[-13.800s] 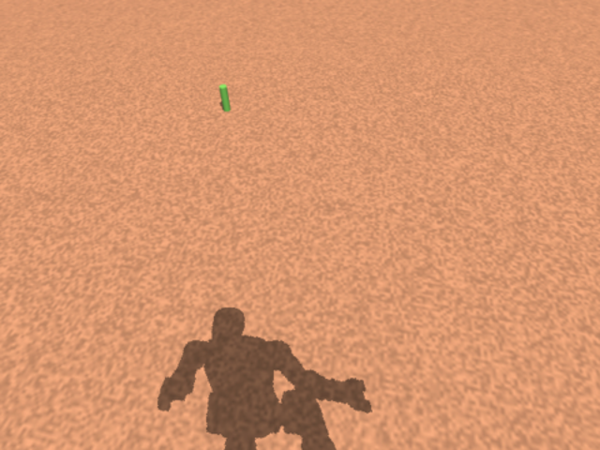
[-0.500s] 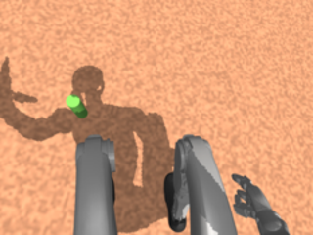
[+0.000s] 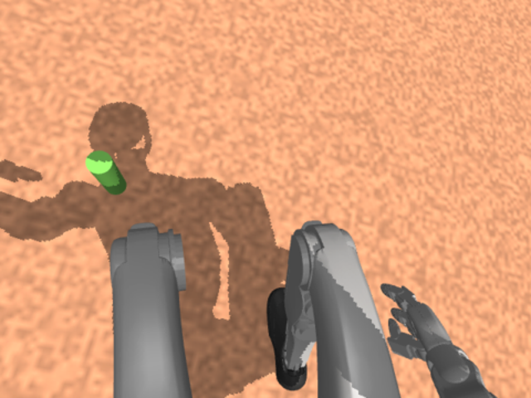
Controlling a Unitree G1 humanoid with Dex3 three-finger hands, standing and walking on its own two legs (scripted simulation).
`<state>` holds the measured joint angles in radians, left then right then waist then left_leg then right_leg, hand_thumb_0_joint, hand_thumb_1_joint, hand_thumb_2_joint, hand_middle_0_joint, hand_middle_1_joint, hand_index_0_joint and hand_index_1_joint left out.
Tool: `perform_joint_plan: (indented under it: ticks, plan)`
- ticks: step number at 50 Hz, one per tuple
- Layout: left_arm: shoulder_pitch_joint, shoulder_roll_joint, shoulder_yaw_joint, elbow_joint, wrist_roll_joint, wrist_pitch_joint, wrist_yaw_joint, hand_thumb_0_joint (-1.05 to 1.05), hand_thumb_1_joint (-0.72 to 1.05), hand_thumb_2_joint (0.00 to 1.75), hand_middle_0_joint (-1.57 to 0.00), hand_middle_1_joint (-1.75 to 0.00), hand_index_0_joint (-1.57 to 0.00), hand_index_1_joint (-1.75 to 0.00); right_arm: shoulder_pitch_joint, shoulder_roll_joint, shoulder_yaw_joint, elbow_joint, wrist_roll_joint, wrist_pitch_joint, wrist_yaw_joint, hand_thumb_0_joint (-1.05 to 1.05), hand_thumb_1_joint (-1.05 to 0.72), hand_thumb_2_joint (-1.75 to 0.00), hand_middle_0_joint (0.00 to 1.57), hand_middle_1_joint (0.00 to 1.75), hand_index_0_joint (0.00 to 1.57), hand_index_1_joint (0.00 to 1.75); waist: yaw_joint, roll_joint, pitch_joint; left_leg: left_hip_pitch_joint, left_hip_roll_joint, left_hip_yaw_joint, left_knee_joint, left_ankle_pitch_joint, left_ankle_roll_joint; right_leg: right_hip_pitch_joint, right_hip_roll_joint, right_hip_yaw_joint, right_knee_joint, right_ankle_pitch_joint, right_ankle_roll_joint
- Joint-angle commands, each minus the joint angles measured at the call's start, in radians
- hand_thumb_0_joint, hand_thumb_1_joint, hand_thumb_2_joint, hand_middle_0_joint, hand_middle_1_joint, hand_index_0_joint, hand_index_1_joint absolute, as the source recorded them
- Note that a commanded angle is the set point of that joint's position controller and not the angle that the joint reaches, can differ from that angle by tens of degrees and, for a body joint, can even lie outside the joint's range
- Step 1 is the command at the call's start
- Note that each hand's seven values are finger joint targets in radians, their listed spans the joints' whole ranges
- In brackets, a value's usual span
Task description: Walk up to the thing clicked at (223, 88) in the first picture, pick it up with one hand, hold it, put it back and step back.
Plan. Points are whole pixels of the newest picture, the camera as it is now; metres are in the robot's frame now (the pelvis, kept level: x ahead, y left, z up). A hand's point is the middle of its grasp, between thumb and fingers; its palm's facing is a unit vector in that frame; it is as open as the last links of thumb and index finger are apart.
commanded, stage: approach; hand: left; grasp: from the side
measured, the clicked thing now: (108, 175) +0.45 +0.27 -0.27
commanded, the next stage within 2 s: close in in 0.30 s
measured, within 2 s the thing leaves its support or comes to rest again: neither
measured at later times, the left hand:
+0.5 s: hand (68, 187) +0.41 +0.31 -0.22, palm faces +0.06 -1.00 +0.03, open 17.2 cm
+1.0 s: hand (97, 185) +0.42 +0.28 -0.24, palm faces +0.19 -0.98 +0.00, open 16.9 cm
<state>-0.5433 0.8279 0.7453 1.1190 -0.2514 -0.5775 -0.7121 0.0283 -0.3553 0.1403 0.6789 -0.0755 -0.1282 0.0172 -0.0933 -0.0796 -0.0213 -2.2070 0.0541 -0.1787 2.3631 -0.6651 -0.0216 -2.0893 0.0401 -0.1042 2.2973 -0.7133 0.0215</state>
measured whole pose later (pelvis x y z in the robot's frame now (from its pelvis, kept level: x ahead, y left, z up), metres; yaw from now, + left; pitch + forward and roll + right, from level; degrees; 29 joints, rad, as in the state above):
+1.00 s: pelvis -0.01 +0.03 -0.07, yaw -9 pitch +9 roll -18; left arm -0.56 0.86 0.54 1.47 -0.17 -1.10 -0.20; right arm -0.17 -0.39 0.52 0.57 -0.36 -0.02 0.12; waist -0.22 -0.28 0.30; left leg -2.21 0.04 -0.41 2.69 -0.70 0.00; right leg -2.02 0.13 -0.25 2.46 -0.67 0.08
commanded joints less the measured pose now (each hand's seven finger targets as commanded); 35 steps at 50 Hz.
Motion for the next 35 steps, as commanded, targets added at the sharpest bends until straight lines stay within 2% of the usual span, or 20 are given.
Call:
perform_joint_plan:
  ticks: [1,2,6,10,12,14,15,16,18,19,21,25,26,28,29,30,31,32,34,35]
  plan:
    - [-0.21,0.345,0.044,-0.098,-0.046,-0.143,-0.032,0.0,-0.42,0.16,-0.03,-0.15,-0.02,-0.15,0.052,-0.254,-0.04,-0.053,-0.024,-0.035,-0.014,0.0,-0.87,-0.89,0.2,0.3,0.2,0.3,-0.018,0.217,-0.505,0.381,0.003,0.071,-0.197,0.028,0.042,0.211,0.035,-0.065,-0.206,0.079,-0.057]
    - [-0.178,0.381,0.057,-0.046,-0.037,-0.161,-0.035,0.0,-0.42,0.16,-0.03,-0.14,-0.02,-0.15,0.036,-0.262,-0.029,-0.055,-0.034,-0.034,-0.012,0.0,-0.87,-0.89,0.2,0.3,0.2,0.3,-0.003,0.24,-0.516,0.399,0.006,0.074,-0.186,0.037,0.037,0.214,0.038,-0.064,-0.191,0.084,-0.058]
    - [-0.215,0.48,0.084,-0.038,-0.025,-0.243,-0.028,0.0,-0.41,0.16,-0.04,-0.14,-0.02,-0.15,-0.015,-0.291,0.029,-0.073,-0.073,-0.02,-0.007,0.0,-0.88,-0.89,0.2,0.3,0.2,0.3,-0.013,0.327,-0.539,0.455,0.019,0.054,-0.149,0.093,0.022,0.246,0.044,-0.084,-0.135,0.134,-0.058]
    - [-0.213,0.491,0.089,-0.004,-0.023,-0.299,-0.002,0.0,-0.46,0.15,-0.04,-0.15,-0.03,-0.16,-0.051,-0.316,0.078,-0.079,-0.113,0.002,-0.003,0.0,-0.89,-0.9,0.2,0.3,0.2,0.3,-0.042,0.391,-0.541,0.523,0.03,0.021,-0.12,0.16,0.009,0.239,0.05,-0.113,-0.094,0.182,-0.055]
    - [-0.192,0.436,0.055,0.052,-0.015,-0.314,0.013,0.0,-0.47,0.14,-0.04,-0.16,-0.03,-0.16,-0.07,-0.325,0.097,-0.078,-0.131,0.013,0.001,0.0,-0.89,-0.9,0.2,0.3,0.2,0.3,-0.065,0.423,-0.501,0.548,0.037,0.001,-0.115,0.172,0.001,0.204,0.051,-0.134,-0.07,0.186,-0.056]
    - [-0.204,0.456,0.062,0.034,-0.001,-0.337,0.034,0.0,-0.48,0.13,-0.05,-0.16,-0.04,-0.16,-0.102,-0.344,0.106,-0.092,-0.151,0.019,-0.001,0.0,-0.9,-0.9,0.2,0.3,0.2,0.3,-0.074,0.477,-0.493,0.579,0.043,-0.011,-0.107,0.204,-0.008,0.193,0.052,-0.15,-0.049,0.214,-0.057]
    - [-0.173,0.432,0.05,0.089,0.006,-0.341,0.04,0.0,-0.48,0.13,-0.04,-0.16,-0.04,-0.16,-0.104,-0.352,0.113,-0.094,-0.161,0.025,0.0,0.0,-0.9,-0.9,0.2,0.3,0.2,0.3,-0.088,0.474,-0.481,0.592,0.047,-0.018,-0.094,0.246,-0.01,0.196,0.052,-0.159,-0.038,0.244,-0.056]
    - [-0.158,0.41,0.022,0.118,0.018,-0.344,0.046,0.0,-0.49,0.12,-0.05,-0.16,-0.04,-0.16,-0.099,-0.353,0.12,-0.086,-0.168,0.032,0.001,0.0,-0.9,-0.9,0.2,0.3,0.2,0.3,-0.106,0.471,-0.464,0.587,0.049,-0.027,-0.088,0.254,-0.013,0.194,0.054,-0.168,-0.034,0.253,-0.056]
    - [-0.187,0.297,-0.073,0.151,0.02,-0.361,0.056,0.0,-0.52,0.1,-0.05,-0.15,-0.05,-0.15,-0.114,-0.35,0.132,-0.087,-0.182,0.039,0.005,0.0,-0.91,-0.9,0.2,0.3,0.2,0.3,-0.152,0.427,-0.422,0.56,0.05,-0.042,-0.064,0.25,-0.01,0.187,0.058,-0.181,-0.038,0.268,-0.053]
    - [-0.205,0.281,-0.085,0.15,0.013,-0.371,0.069,0.0,-0.52,0.1,-0.05,-0.15,-0.04,-0.14,-0.118,-0.349,0.144,-0.091,-0.188,0.041,0.007,0.0,-0.9,-0.9,0.2,0.3,0.2,0.3,-0.163,0.412,-0.41,0.541,0.05,-0.046,-0.051,0.247,-0.009,0.205,0.06,-0.186,-0.041,0.28,-0.049]
    - [-0.206,0.263,-0.101,0.181,0.005,-0.391,0.102,0.0,-0.6,0.04,-0.05,-0.12,-0.06,-0.1,-0.138,-0.352,0.166,-0.107,-0.196,0.047,0.013,0.0,-0.91,-0.9,0.2,0.3,0.2,0.3,-0.17,0.364,-0.38,0.501,0.048,-0.054,-0.031,0.226,-0.006,0.225,0.063,-0.198,-0.04,0.279,-0.042]
    - [-0.199,0.319,-0.056,0.205,0.007,-0.467,0.204,0.0,-0.61,0.04,-0.06,-0.13,-0.07,-0.11,-0.177,-0.366,0.209,-0.121,-0.221,0.066,0.03,0.0,-0.91,-0.9,0.2,0.3,0.2,0.3,-0.16,0.329,-0.344,0.449,0.049,-0.074,-0.006,0.189,-0.005,0.262,0.076,-0.222,-0.024,0.257,-0.038]
    - [-0.188,0.352,-0.029,0.208,0.013,-0.487,0.232,0.0,-0.61,0.04,-0.06,-0.13,-0.07,-0.11,-0.184,-0.371,0.216,-0.12,-0.228,0.072,0.032,0.0,-0.91,-0.9,0.2,0.3,0.2,0.3,-0.149,0.337,-0.342,0.449,0.049,-0.074,-0.002,0.172,-0.005,0.266,0.079,-0.224,-0.025,0.244,-0.038]
    - [-0.208,0.333,-0.049,0.2,0.032,-0.52,0.281,0.0,-0.55,0.06,-0.05,-0.13,-0.06,-0.11,-0.205,-0.369,0.232,-0.134,-0.236,0.078,0.038,0.0,-0.9,-0.9,0.2,0.3,0.2,0.3,-0.159,0.361,-0.297,0.425,0.049,-0.073,-0.01,0.131,-0.007,0.27,0.08,-0.23,-0.025,0.218,-0.037]
    - [-0.191,0.392,-0.011,0.192,0.05,-0.532,0.313,0.0,-0.53,0.06,-0.05,-0.12,-0.06,-0.1,-0.202,-0.378,0.233,-0.131,-0.241,0.082,0.038,0.0,-0.9,-0.89,0.2,0.3,0.2,0.3,-0.146,0.37,-0.29,0.413,0.049,-0.07,-0.008,0.106,-0.006,0.275,0.083,-0.231,-0.027,0.206,-0.038]
    - [-0.199,0.367,-0.035,0.181,0.06,-0.546,0.333,0.0,-0.51,0.07,-0.05,-0.12,-0.06,-0.1,-0.206,-0.373,0.245,-0.136,-0.247,0.086,0.042,0.0,-0.9,-0.9,0.2,0.3,0.2,0.3,-0.158,0.386,-0.288,0.419,0.049,-0.07,-0.008,0.114,-0.01,0.295,0.084,-0.234,-0.027,0.215,-0.034]
    - [-0.198,0.378,-0.031,0.171,0.072,-0.556,0.355,0.0,-0.47,0.07,-0.05,-0.11,-0.06,-0.09,-0.212,-0.379,0.245,-0.143,-0.249,0.09,0.043,0.0,-0.9,-0.89,0.2,0.3,0.2,0.3,-0.155,0.394,-0.27,0.408,0.049,-0.07,-0.012,0.089,-0.009,0.285,0.083,-0.236,-0.028,0.201,-0.034]
    - [-0.167,0.427,0.007,0.164,0.088,-0.56,0.377,0.0,-0.45,0.07,-0.05,-0.11,-0.06,-0.09,-0.204,-0.386,0.243,-0.14,-0.256,0.095,0.043,0.0,-0.9,-0.89,0.2,0.3,0.2,0.3,-0.14,0.417,-0.276,0.414,0.051,-0.067,-0.011,0.094,-0.01,0.298,0.085,-0.233,-0.026,0.211,-0.036]
    - [-0.184,0.337,-0.056,0.159,0.097,-0.566,0.402,0.0,-0.43,0.08,-0.05,-0.11,-0.06,-0.09,-0.221,-0.384,0.246,-0.155,-0.262,0.099,0.048,0.0,-0.9,-0.89,0.2,0.3,0.2,0.3,-0.172,0.427,-0.24,0.417,0.055,-0.076,-0.023,0.082,-0.015,0.277,0.085,-0.246,-0.023,0.207,-0.034]
    - [-0.143,0.357,-0.028,0.182,0.1,-0.563,0.418,0.0,-0.43,0.07,-0.05,-0.11,-0.06,-0.09,-0.212,-0.393,0.24,-0.147,-0.271,0.105,0.048,0.0,-0.9,-0.9,0.2,0.3,0.2,0.3,-0.166,0.431,-0.24,0.422,0.057,-0.079,-0.021,0.088,-0.016,0.275,0.087,-0.248,-0.017,0.216,-0.034]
